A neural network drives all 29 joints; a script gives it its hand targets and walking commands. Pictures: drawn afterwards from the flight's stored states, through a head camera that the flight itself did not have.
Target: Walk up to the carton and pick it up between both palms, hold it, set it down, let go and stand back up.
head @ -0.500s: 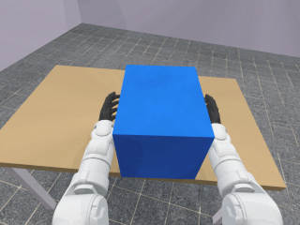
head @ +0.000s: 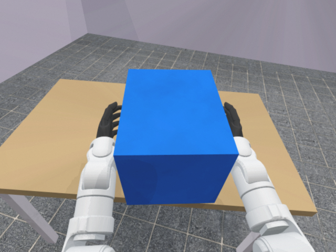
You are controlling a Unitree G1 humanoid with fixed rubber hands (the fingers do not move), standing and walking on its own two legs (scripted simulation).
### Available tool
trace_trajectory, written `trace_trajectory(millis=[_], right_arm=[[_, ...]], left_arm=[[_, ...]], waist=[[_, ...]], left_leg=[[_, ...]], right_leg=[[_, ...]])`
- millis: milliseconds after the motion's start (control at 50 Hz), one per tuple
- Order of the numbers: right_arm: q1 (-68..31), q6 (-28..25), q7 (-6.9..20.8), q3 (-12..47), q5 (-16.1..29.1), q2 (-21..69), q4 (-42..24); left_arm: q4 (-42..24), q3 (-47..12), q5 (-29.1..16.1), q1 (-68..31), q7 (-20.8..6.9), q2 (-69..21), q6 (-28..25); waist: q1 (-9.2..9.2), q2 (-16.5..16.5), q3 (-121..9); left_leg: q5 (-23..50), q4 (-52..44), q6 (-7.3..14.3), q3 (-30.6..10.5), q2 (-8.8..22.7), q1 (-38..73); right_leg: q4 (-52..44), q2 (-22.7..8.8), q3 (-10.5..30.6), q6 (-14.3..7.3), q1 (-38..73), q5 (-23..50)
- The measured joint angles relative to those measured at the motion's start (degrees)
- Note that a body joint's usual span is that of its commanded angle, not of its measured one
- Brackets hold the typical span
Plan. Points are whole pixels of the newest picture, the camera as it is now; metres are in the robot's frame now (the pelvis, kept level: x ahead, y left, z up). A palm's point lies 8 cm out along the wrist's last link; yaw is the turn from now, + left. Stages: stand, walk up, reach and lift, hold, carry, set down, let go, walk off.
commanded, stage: reach and lift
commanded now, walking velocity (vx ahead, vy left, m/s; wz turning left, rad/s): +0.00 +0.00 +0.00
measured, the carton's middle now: (170, 134) +0.37 -0.01 +0.13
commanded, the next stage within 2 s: hold in 0.92 s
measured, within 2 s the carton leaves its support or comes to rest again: neither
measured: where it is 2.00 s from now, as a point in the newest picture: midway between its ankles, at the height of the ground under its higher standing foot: outside the picture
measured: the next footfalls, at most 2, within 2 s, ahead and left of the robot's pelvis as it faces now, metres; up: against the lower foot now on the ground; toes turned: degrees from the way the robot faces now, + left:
none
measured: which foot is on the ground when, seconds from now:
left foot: down 0.00-1.00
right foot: down 0.00-1.00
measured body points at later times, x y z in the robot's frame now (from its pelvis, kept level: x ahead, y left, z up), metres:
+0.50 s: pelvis -0.01 +0.00 +0.00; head -0.03 +0.02 +0.45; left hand +0.39 +0.13 +0.15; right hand +0.37 -0.17 +0.15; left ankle +0.02 +0.12 -0.75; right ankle +0.00 -0.12 -0.75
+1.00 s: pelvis +0.00 +0.00 +0.00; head -0.03 +0.03 +0.45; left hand +0.38 +0.14 +0.17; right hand +0.37 -0.16 +0.16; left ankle +0.02 +0.12 -0.75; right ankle +0.00 -0.12 -0.75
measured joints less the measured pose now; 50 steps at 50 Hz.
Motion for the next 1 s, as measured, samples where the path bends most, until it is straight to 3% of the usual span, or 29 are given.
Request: trace_trajectory(millis=[100,240,400,520,820,1000], right_arm=[[0.59,0.57,0.14,-0.12,-0.64,-0.11,-1.21],[-2.77,1.72,1.57,-3.9,-3.12,0.68,3.02],[-5.39,0.74,1.62,-3.79,-2.75,-0.17,3.74],[-7.28,1.55,1.42,-3.42,-2.75,-0.03,7.48],[-2.55,2.57,-0.96,0.33,1.05,-0.1,-1.94],[-2.57,4.81,-0.97,0.99,2.84,-1.12,-3.28]], left_arm=[[-1.76,0.17,0.93,-0.28,-0.5,-0.64,1.74],[3.65,2.95,1.75,-5.29,-1.18,-1.35,2.72],[4.17,1.95,0.69,-7.43,0.02,-0.02,2.01],[6.07,4.61,3.41,-8.18,-2.35,-0.51,3.06],[-4.03,1.47,1.15,-2.82,-2.45,0.83,5.47],[-6.88,1.6,2.26,-3.07,-2.4,-0.18,9.33]], waist=[[0.23,0.55,0.3],[1.36,0.52,0.63],[1.49,0.54,-0.9],[1.32,-0.22,0.52],[0.13,0.14,1.07],[0.38,0.39,0.93]], left_leg=[[0.36,-0.19,0.21,0.59,-0.07,0.3],[1.4,-0.97,0.48,1.6,-0.16,-0.23],[1.5,-0.71,0.1,1.69,0.39,-1.88],[1.45,-1.79,0.11,1.52,0.35,1.0],[-0.08,0.06,-0.04,0.07,0.06,1.12],[-0.16,-0.25,0.16,0.74,0.06,2.3]], right_leg=[[0.17,-0.12,0.59,0.09,-0.08,0.39],[1.3,-0.28,1.6,0.01,-1.87,0.77],[1.18,0.26,1.74,-0.29,-3.45,1.11],[0.63,0.26,1.56,-0.32,-0.73,0.71],[0.22,0.06,0.14,-0.08,1.01,-0.14],[-0.02,0.03,0.82,0.03,1.9,-0.03]])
